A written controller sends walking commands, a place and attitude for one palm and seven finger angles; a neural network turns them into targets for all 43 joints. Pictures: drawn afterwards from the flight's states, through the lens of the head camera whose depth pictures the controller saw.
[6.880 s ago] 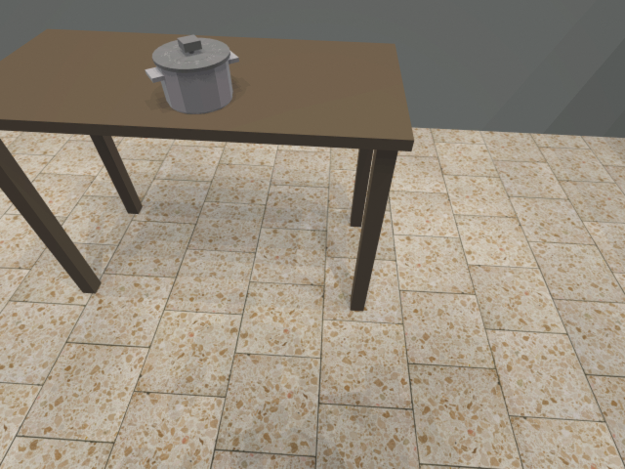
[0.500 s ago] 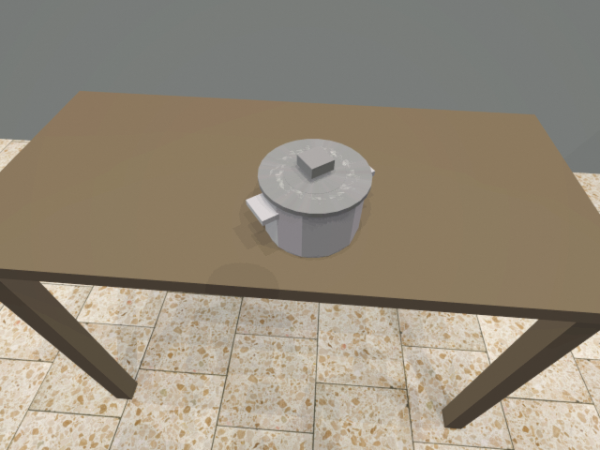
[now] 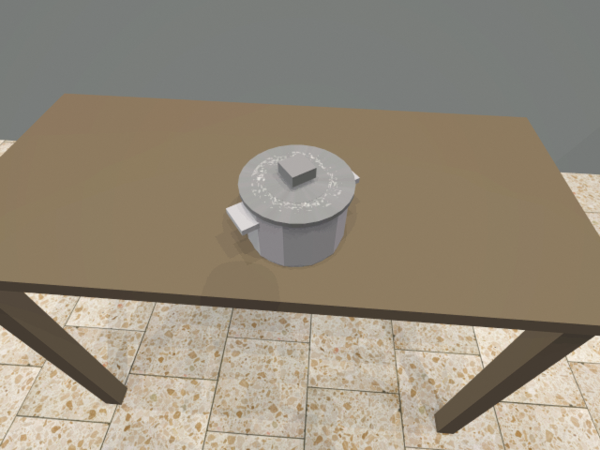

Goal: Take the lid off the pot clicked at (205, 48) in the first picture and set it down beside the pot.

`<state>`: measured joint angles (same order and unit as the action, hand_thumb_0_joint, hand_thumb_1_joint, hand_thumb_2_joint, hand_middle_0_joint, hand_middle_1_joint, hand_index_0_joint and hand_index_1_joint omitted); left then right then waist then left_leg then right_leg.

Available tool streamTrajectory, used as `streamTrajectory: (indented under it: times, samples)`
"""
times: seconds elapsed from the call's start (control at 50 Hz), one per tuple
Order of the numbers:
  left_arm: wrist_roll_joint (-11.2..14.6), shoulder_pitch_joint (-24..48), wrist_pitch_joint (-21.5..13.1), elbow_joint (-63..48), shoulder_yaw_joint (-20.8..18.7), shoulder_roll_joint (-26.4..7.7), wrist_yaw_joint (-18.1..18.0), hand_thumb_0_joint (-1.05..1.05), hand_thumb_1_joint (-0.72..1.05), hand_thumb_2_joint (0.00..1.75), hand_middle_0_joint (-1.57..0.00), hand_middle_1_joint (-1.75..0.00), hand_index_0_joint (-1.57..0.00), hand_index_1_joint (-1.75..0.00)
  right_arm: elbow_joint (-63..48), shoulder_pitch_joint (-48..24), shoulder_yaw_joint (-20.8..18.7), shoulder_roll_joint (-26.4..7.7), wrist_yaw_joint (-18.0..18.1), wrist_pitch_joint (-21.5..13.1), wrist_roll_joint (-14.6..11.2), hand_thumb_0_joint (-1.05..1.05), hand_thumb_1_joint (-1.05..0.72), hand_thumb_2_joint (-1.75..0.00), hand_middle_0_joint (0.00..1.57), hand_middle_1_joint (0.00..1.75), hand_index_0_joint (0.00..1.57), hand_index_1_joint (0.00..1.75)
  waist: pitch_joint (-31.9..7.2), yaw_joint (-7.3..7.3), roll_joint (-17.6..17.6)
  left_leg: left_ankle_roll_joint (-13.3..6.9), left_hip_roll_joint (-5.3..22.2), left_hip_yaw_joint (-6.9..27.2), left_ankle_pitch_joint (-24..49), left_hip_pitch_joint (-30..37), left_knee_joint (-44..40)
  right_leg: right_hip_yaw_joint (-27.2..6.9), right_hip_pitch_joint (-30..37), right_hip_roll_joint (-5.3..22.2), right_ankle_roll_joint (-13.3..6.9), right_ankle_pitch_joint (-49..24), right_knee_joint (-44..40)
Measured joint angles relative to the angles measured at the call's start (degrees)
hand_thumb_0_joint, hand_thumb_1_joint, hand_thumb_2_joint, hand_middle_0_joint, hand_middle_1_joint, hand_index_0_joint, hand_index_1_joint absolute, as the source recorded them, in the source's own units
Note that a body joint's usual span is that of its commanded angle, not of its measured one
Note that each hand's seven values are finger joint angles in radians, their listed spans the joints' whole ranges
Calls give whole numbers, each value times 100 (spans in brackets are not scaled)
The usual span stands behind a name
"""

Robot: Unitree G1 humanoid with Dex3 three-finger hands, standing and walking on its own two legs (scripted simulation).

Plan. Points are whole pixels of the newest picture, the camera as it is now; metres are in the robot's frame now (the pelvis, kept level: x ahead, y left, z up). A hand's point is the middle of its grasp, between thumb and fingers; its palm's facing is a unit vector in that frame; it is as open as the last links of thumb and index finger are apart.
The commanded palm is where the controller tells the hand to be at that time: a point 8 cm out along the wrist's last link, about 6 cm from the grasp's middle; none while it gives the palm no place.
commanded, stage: come to a stop and stand still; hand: left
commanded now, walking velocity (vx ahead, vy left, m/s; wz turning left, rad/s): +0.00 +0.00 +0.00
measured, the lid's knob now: (297, 169) +0.46 +0.04 +0.13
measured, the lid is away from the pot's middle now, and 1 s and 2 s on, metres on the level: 0.00 0.00 0.00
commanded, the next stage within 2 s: look again from close up in 0.20 s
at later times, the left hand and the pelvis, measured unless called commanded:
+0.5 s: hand out of the picture -0.01 +0.15 -0.18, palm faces +0.03 -0.99 -0.16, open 7.4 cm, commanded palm none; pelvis +0.00 +0.00 +0.00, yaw +0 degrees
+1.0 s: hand out of the picture -0.02 +0.16 -0.18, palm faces +0.03 -0.99 -0.14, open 7.4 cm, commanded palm none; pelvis +0.00 +0.01 +0.00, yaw +0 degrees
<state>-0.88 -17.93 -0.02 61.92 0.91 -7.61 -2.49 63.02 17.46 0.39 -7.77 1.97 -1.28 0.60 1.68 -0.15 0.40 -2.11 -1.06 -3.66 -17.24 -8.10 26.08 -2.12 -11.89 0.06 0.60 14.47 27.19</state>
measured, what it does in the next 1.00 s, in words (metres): stands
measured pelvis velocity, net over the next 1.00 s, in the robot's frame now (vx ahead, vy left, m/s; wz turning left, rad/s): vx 0.00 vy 0.01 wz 0.00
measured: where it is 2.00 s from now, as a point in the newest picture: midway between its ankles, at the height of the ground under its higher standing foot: outside the picture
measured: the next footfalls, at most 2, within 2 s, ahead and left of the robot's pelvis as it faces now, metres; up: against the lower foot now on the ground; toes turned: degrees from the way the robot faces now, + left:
none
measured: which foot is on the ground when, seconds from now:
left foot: down 0.00-1.00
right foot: down 0.00-1.00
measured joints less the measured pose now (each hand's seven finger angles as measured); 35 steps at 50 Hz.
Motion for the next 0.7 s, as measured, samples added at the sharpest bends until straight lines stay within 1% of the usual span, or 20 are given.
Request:
streamTrajectory:
  times: [0.3, 0.7]
  samples:
    - [11, -60, -30, 11, 9, 21, -8, 1, 91, 89, -20, -30, -20, -30, 91, 55, 6, 108, 5, -19, -7, 1, -92, -89, 20, 30, 20, 30, 0, -2, -55, 43, 59, 35, -19, 5, -12, 39, 42, -55, -41, -12, -82]
    - [7, -121, -31, 34, 10, 71, -17, 1, 91, 89, -20, -30, -19, -30, 141, 106, 16, 193, 17, -47, -13, 1, -92, -89, 20, 30, 20, 30, -6, -17, -120, -21, 19, 1, -28, 12, -1, 3, 63, -16, 22, -35, -115]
